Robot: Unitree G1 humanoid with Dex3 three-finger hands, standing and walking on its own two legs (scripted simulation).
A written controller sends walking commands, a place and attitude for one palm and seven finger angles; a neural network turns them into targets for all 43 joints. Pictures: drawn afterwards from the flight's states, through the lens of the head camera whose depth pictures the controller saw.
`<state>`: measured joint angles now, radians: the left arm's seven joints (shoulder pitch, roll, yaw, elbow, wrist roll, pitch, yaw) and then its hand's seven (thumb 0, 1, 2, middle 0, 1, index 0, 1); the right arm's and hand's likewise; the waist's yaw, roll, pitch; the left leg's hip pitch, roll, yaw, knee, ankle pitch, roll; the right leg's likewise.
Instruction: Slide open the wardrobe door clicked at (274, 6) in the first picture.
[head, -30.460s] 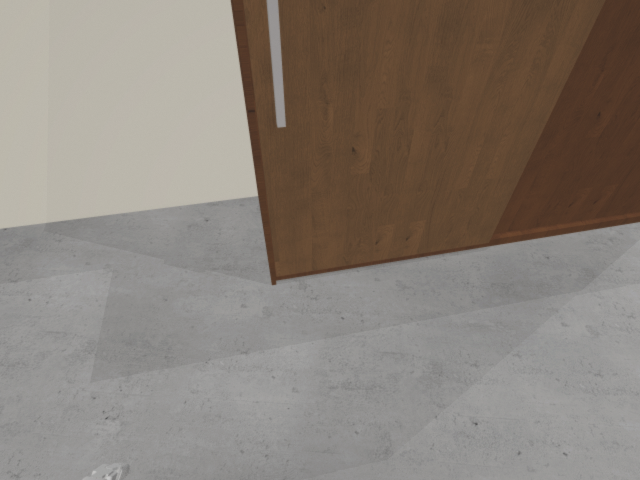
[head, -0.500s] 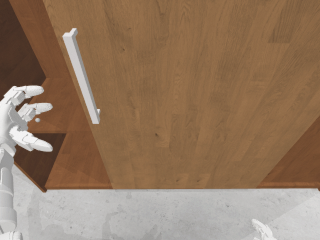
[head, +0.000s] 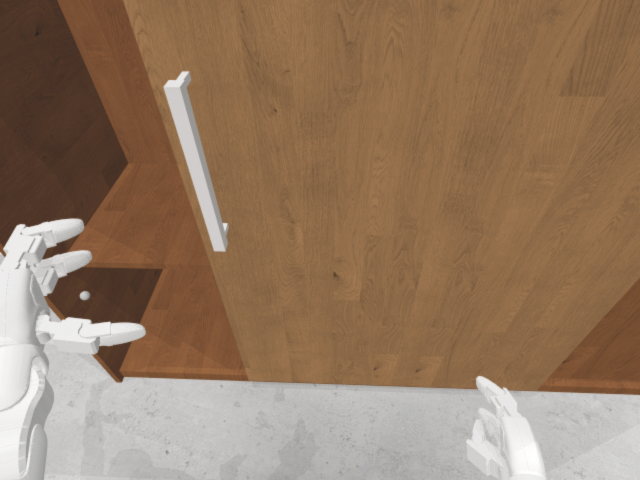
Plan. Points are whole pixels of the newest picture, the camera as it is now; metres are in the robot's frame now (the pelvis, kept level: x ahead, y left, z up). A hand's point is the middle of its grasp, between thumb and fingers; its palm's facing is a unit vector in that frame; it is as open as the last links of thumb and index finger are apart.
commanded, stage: draw the hand back to the body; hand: left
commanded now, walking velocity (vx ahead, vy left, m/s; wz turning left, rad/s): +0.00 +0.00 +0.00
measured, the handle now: (205, 172) +0.52 +0.26 +0.11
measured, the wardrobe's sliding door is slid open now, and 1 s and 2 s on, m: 0.43 0.43 0.43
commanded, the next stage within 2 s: step back with the hand held close in 0.90 s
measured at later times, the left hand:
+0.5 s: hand (110, 313) +0.22 +0.24 +0.16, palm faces +0.44 -0.82 -0.37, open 9.0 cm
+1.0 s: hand (142, 315) +0.22 +0.21 +0.16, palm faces +0.45 -0.80 -0.39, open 7.5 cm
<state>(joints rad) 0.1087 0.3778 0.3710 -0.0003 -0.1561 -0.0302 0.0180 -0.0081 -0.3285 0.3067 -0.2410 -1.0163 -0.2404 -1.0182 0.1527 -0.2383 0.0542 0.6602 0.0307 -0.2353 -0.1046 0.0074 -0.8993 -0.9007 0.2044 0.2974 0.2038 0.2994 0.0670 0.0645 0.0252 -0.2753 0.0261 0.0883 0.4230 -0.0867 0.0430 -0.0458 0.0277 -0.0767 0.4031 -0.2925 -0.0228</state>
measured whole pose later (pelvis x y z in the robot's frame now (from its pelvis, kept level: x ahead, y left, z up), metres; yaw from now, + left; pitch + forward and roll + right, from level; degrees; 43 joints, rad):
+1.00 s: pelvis +0.04 -0.05 +0.00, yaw -1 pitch -6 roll +1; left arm 0.48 0.34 0.33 -0.36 -0.09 -0.09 0.10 0.02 0.89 0.90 -0.21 -0.30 -0.21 -0.30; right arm 0.17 -0.23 0.00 0.70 0.00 -0.12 -0.09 0.01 -0.90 -0.90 0.20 0.30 0.20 0.30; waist 0.07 0.07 0.01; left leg -0.14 0.05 0.09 0.37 -0.11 -0.02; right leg 0.10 0.06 -0.06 0.33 -0.32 -0.08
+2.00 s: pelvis -0.12 +0.08 -0.02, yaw +3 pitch -4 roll -7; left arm 0.35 0.42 0.39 -0.45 -0.05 -0.17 0.15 0.02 0.89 0.90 -0.21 -0.30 -0.21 -0.30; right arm 0.17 -0.21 -0.01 0.62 -0.01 -0.10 -0.09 0.01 -0.90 -0.90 0.20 0.30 0.20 0.30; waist 0.03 0.07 0.06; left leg -0.48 -0.01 0.08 0.44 -0.03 0.06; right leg -0.34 0.09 -0.02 0.91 -0.49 -0.02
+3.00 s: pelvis -0.51 +0.24 +0.00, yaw +1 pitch -1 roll +1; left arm 0.50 0.46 0.43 -0.57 -0.05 -0.16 0.13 0.02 0.88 0.90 -0.21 -0.30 -0.21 -0.30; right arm 0.24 -0.17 0.00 0.70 0.00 -0.05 -0.07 0.01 -0.90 -0.90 0.21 0.30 0.20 0.30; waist 0.02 -0.05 -0.04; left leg -0.58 0.07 0.09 1.14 -0.36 -0.02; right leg -0.36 0.00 -0.13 0.56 -0.36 -0.10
